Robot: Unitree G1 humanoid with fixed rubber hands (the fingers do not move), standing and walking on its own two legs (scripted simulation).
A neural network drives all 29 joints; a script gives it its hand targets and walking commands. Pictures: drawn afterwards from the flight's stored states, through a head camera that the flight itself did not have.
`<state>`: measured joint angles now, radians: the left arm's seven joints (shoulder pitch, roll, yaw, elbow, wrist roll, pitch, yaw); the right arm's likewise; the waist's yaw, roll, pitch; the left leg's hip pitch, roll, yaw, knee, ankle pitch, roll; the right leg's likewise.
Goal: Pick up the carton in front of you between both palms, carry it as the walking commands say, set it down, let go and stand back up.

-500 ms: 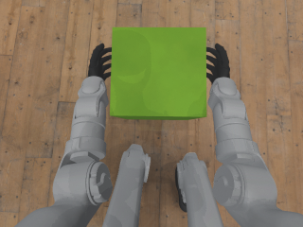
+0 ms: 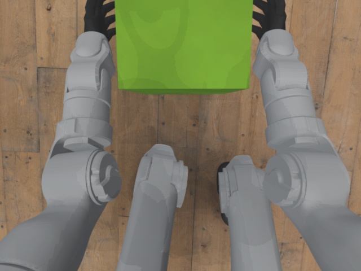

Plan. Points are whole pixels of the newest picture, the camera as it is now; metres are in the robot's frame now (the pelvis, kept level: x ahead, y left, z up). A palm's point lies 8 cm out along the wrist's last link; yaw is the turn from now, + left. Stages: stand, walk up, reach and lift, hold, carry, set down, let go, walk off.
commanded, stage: set down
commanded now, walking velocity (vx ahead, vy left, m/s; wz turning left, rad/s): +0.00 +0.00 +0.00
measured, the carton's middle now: (184, 43) +0.52 +0.09 -0.22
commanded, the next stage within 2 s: none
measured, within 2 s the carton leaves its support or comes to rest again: rests again in 0.72 s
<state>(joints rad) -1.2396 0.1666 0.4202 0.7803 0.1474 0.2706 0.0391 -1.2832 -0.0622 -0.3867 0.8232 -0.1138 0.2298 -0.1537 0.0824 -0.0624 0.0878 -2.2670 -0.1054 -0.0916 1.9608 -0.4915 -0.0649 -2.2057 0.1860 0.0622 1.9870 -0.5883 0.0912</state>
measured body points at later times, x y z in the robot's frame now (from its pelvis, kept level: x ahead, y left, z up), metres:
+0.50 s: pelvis +0.01 +0.00 -0.04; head +0.36 +0.03 +0.23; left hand +0.51 +0.24 -0.21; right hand +0.56 -0.06 -0.21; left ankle +0.12 +0.13 -0.39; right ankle +0.10 -0.12 -0.39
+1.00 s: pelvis +0.00 +0.00 -0.05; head +0.36 +0.03 +0.21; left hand +0.51 +0.24 -0.23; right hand +0.56 -0.07 -0.23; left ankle +0.12 +0.12 -0.39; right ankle +0.10 -0.12 -0.39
